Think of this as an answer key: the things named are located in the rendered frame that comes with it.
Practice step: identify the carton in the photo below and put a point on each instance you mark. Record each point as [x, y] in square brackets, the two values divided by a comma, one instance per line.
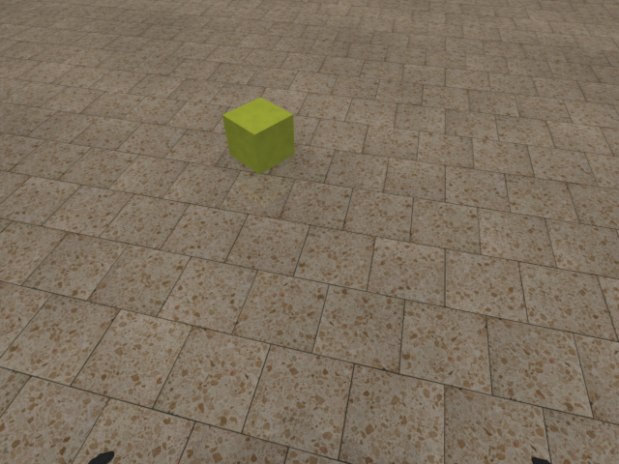
[259, 134]

